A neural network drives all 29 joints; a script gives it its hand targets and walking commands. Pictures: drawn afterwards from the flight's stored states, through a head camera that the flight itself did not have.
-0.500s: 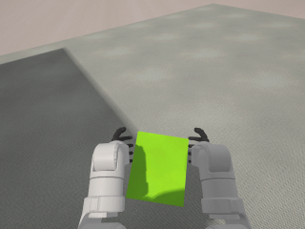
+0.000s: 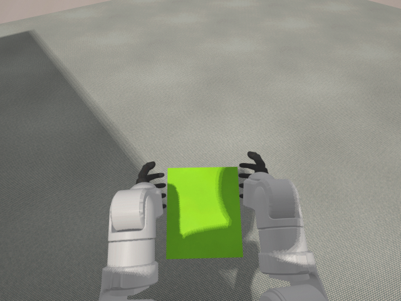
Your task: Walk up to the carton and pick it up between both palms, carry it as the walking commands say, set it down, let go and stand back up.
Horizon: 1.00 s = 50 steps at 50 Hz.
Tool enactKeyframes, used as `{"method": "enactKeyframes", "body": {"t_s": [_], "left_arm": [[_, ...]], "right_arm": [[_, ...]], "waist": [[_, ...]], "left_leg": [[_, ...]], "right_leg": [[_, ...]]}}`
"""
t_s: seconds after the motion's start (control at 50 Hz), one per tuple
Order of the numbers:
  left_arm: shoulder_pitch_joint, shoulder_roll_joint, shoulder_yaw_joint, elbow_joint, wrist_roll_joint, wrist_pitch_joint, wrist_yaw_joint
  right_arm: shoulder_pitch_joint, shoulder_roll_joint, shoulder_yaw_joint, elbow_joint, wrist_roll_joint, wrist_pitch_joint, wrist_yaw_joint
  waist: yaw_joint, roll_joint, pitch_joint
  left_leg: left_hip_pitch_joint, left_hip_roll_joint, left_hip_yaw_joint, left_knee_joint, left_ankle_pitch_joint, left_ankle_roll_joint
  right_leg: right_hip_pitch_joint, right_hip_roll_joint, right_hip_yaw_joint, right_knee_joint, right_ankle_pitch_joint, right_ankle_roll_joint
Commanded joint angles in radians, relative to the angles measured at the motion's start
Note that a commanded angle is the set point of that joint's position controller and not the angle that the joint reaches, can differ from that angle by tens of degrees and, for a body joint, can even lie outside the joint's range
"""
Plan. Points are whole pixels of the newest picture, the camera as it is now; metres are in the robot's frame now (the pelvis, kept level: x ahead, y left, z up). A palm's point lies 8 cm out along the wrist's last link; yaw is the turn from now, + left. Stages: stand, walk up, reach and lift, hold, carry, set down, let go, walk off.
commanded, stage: carry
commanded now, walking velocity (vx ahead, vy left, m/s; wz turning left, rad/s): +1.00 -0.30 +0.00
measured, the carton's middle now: (202, 211) +0.34 +0.01 -0.05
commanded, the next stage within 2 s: none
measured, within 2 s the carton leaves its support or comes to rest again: neither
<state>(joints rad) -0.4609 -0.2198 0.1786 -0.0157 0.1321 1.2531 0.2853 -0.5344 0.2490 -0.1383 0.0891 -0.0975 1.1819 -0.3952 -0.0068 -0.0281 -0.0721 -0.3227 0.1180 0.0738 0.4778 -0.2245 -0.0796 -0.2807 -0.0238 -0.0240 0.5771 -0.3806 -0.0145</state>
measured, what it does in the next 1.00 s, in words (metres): walks ahead: left foot, then right foot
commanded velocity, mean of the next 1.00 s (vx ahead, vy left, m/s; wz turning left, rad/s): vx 0.50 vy -0.15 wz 0.00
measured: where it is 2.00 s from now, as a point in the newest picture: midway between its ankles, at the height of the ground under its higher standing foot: (265, 175)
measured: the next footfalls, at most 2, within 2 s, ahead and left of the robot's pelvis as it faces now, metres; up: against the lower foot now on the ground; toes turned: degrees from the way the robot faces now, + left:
left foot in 0.30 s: +0.21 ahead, +0.03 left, +0.00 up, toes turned +12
right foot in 0.60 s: +0.59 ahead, -0.35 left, +0.00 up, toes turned -4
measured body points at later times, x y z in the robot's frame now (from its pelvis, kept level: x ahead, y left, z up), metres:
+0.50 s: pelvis +0.28 -0.11 +0.00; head +0.34 -0.11 +0.45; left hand +0.61 -0.01 +0.06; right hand +0.61 -0.24 +0.06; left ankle +0.17 +0.02 -0.73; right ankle +0.27 -0.26 -0.67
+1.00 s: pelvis +0.62 -0.25 -0.01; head +0.68 -0.23 +0.43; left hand +0.95 -0.12 +0.07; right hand +0.96 -0.35 +0.07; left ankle +0.76 -0.17 -0.74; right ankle +0.54 -0.35 -0.73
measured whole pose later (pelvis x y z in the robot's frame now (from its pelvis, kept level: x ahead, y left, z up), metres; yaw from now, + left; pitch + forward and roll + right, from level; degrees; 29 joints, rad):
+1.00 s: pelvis +0.62 -0.25 -0.01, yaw +3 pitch +0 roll -1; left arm -0.46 -0.22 0.12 -0.23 0.13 1.18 0.24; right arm -0.42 0.20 -0.11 -0.19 -0.08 1.13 -0.24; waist -0.02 -0.02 0.12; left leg -0.44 0.01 0.15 0.44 -0.03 0.07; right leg -0.14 0.02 -0.08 0.59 -0.47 -0.03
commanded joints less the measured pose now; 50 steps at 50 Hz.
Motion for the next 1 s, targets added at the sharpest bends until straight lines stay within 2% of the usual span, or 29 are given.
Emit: {"method": "enactKeyframes", "body": {"t_s": [0.0,0.02,0.04,0.08,0.12,0.16,0.2,0.22,0.24,0.26,0.28,0.3,0.38,0.44,0.5,0.52,0.54,0.56,0.58,0.6,0.64,0.68,0.74,0.78,0.82,0.86,0.9,0.94,0.98], "left_arm": [[-0.769,-1.046,-0.646,-0.223,-0.495,-0.078,-0.322],[-0.789,-1.017,-0.642,-0.223,-0.475,-0.072,-0.324],[-0.753,-0.975,-0.603,-0.164,-0.461,-0.064,-0.329],[-0.651,-0.973,-0.599,-0.131,-0.445,-0.067,-0.324],[-0.621,-0.956,-0.564,-0.17,-0.447,-0.078,-0.331],[-0.663,-0.966,-0.553,-0.201,-0.463,-0.086,-0.339],[-0.635,-0.926,-0.56,-0.242,-0.476,-0.096,-0.337],[-0.619,-0.898,-0.569,-0.262,-0.482,-0.107,-0.335],[-0.696,-0.899,-0.593,-0.294,-0.494,-0.113,-0.334],[-0.654,-0.924,-0.609,-0.232,-0.494,-0.11,-0.341],[-0.645,-0.923,-0.643,-0.167,-0.491,-0.113,-0.343],[-0.671,-0.948,-0.668,-0.183,-0.489,-0.126,-0.354],[-0.677,-0.992,-0.702,-0.379,-0.496,-0.114,-0.326],[-0.487,-0.969,-0.677,-0.3,-0.427,-0.105,-0.304],[-0.427,-0.954,-0.678,-0.23,-0.425,-0.093,-0.299],[-0.4,-0.966,-0.671,-0.196,-0.42,-0.09,-0.297],[-0.454,-0.934,-0.663,-0.226,-0.421,-0.092,-0.3],[-0.501,-0.921,-0.655,-0.255,-0.434,-0.089,-0.301],[-0.534,-0.896,-0.631,-0.26,-0.429,-0.082,-0.304],[-0.584,-0.911,-0.633,-0.282,-0.443,-0.077,-0.308],[-0.586,-0.914,-0.676,-0.307,-0.468,-0.082,-0.308],[-0.674,-0.947,-0.678,-0.358,-0.524,-0.088,-0.323],[-0.588,-1.0,-0.641,-0.277,-0.486,-0.108,-0.316],[-0.609,-1.01,-0.65,-0.331,-0.48,-0.118,-0.318],[-0.609,-0.944,-0.657,-0.373,-0.475,-0.123,-0.315],[-0.525,-0.928,-0.686,-0.344,-0.453,-0.11,-0.309],[-0.47,-0.936,-0.714,-0.322,-0.429,-0.093,-0.316],[-0.361,-0.904,-0.686,-0.199,-0.371,-0.071,-0.315],[-0.472,-0.961,-0.722,-0.237,-0.411,-0.057,-0.324]], "right_arm": [[-0.407,1.123,0.553,-0.087,0.424,-0.002,0.435],[-0.418,1.132,0.559,-0.104,0.425,0.0,0.429],[-0.44,1.111,0.562,-0.129,0.42,0.01,0.425],[-0.445,1.093,0.6,-0.11,0.477,0.037,0.431],[-0.472,1.115,0.613,-0.105,0.5,0.024,0.428],[-0.452,1.115,0.605,-0.123,0.488,0.007,0.415],[-0.382,1.095,0.593,-0.123,0.466,-0.003,0.405],[-0.319,1.095,0.584,-0.119,0.432,-0.016,0.398],[-0.251,1.11,0.574,-0.104,0.4,-0.021,0.391],[-0.245,1.091,0.536,-0.092,0.366,-0.028,0.39],[-0.209,1.072,0.527,-0.064,0.324,-0.033,0.394],[-0.292,1.071,0.553,-0.139,0.316,-0.044,0.398],[-0.36,1.134,0.658,-0.296,0.436,-0.039,0.402],[-0.247,1.088,0.672,-0.249,0.426,-0.033,0.438],[-0.295,1.039,0.686,-0.249,0.44,-0.016,0.45],[-0.33,1.018,0.688,-0.265,0.445,-0.008,0.452],[-0.313,0.994,0.68,-0.249,0.434,-0.003,0.453],[-0.318,0.981,0.666,-0.239,0.438,0.003,0.456],[-0.312,0.979,0.645,-0.186,0.434,0.016,0.46],[-0.291,0.993,0.624,-0.127,0.434,0.02,0.468],[-0.198,1.046,0.619,-0.059,0.428,0.023,0.479],[-0.199,1.062,0.581,-0.057,0.402,0.001,0.459],[-0.261,1.072,0.584,-0.132,0.404,-0.021,0.437],[-0.344,1.079,0.617,-0.264,0.414,-0.036,0.424],[-0.33,1.056,0.621,-0.346,0.401,-0.041,0.411],[-0.285,1.038,0.635,-0.383,0.385,-0.043,0.409],[-0.297,0.998,0.652,-0.405,0.392,-0.032,0.426],[-0.224,0.933,0.638,-0.259,0.366,0.002,0.453],[-0.266,0.964,0.657,-0.222,0.346,0.005,0.466]], "waist": [[0.012,0.162,-0.37],[0.009,-0.064,-0.348],[0.004,-0.324,-0.298],[0.024,-0.255,-0.264],[0.034,-0.159,-0.247],[0.026,-0.128,-0.314],[0.017,-0.079,-0.394],[-0.034,-0.062,-0.481],[-0.106,0.043,-0.554],[-0.077,0.311,-0.589],[-0.049,0.175,-0.541],[-0.039,0.017,-0.501],[-0.026,0.111,-0.378],[-0.029,0.228,-0.272],[-0.004,0.295,-0.25],[0.016,0.247,-0.294],[0.025,0.12,-0.366],[0.043,-0.04,-0.454],[0.051,-0.302,-0.495],[0.034,-0.304,-0.51],[0.034,-0.037,-0.403],[0.016,0.045,-0.418],[0.023,-0.156,-0.382],[0.012,-0.172,-0.414],[-0.007,-0.149,-0.468],[-0.037,-0.022,-0.524],[-0.029,0.212,-0.535],[-0.014,0.165,-0.497],[-0.01,0.261,-0.432]], "left_leg": [[0.218,0.159,-0.112,0.003,0.13,0.1],[-0.018,0.029,0.044,0.216,0.088,0.05],[-0.313,-0.08,0.132,0.334,-0.231,-0.008],[-0.486,-0.079,0.113,0.332,-0.366,-0.014],[-0.583,-0.098,0.165,0.381,-0.412,0.007],[-0.458,-0.129,0.194,0.262,-0.313,0.037],[-0.012,-0.183,0.249,-0.012,-0.123,0.084],[0.413,-0.178,0.266,-0.141,0.141,0.107],[0.881,-0.027,0.034,-0.128,0.294,0.17],[1.163,0.26,-0.431,-0.059,0.66,0.281],[1.02,0.369,-0.579,-0.032,0.759,0.332],[0.867,0.403,-0.664,-0.088,0.665,0.328],[0.916,0.274,-0.251,-0.158,0.233,0.199],[0.658,0.238,-0.118,-0.203,0.405,0.133],[0.382,0.161,0.076,-0.131,0.627,0.072],[0.351,0.105,0.146,0.026,0.831,0.048],[0.258,0.042,0.18,0.22,0.791,0.025],[0.04,-0.032,0.18,0.435,0.578,-0.012],[-0.218,-0.137,0.15,0.721,0.043,-0.043],[-0.345,-0.19,0.045,0.893,-0.452,-0.016],[-0.399,-0.09,-0.056,0.871,-0.383,0.021],[-0.446,-0.044,-0.082,0.689,-0.375,0.014],[-0.357,-0.065,-0.041,0.274,-0.278,0.017],[-0.139,-0.075,-0.005,0.048,-0.033,0.028],[0.183,-0.084,0.049,-0.114,0.351,0.057],[0.482,-0.026,0.023,-0.079,0.555,0.093],[0.642,0.154,-0.202,-0.08,0.839,0.175],[0.575,0.22,-0.294,-0.137,0.666,0.166],[0.509,0.265,-0.261,-0.134,0.48,0.256]], "right_leg": [[0.143,-0.012,0.015,-0.295,0.179,-0.087],[0.376,-0.081,0.122,-0.338,0.232,-0.092],[0.559,-0.221,0.272,-0.31,0.517,-0.138],[0.71,-0.186,0.208,-0.186,0.91,-0.191],[0.82,-0.186,0.174,-0.123,1.209,-0.162],[0.829,-0.18,0.122,-0.09,1.451,-0.131],[0.627,-0.108,-0.028,0.033,1.721,-0.062],[0.36,-0.057,-0.096,0.181,1.685,-0.04],[-0.058,-0.019,-0.042,0.439,1.168,-0.06],[-0.468,0.124,0.064,0.607,0.073,-0.047],[-0.507,0.066,0.213,0.756,-0.058,-0.048],[-0.47,0.023,0.218,0.775,-0.015,-0.052],[-0.635,-0.083,0.204,0.525,0.071,-0.015],[-0.402,-0.074,0.055,0.151,0.12,-0.002],[-0.008,0.063,-0.16,-0.142,0.203,0.004],[0.112,0.137,-0.247,-0.152,0.313,0.001],[0.288,0.13,-0.251,-0.101,0.396,-0.023],[0.521,0.014,-0.09,-0.044,0.666,-0.09],[0.71,-0.192,0.24,-0.096,0.924,-0.208],[0.761,-0.322,0.439,-0.13,1.16,-0.306],[0.662,-0.326,0.364,-0.126,1.244,-0.219],[0.71,-0.305,0.244,-0.091,1.208,-0.151],[0.637,-0.276,0.139,-0.115,1.28,-0.112],[0.554,-0.236,0.036,-0.143,1.252,-0.097],[0.402,-0.167,-0.082,-0.137,0.983,-0.056],[0.189,-0.061,-0.133,-0.052,0.593,-0.037],[-0.007,0.032,-0.107,0.036,0.007,-0.024],[-0.026,0.043,-0.052,0.062,-0.194,-0.028],[-0.011,-0.005,0.013,-0.078,-0.136,-0.006]]}}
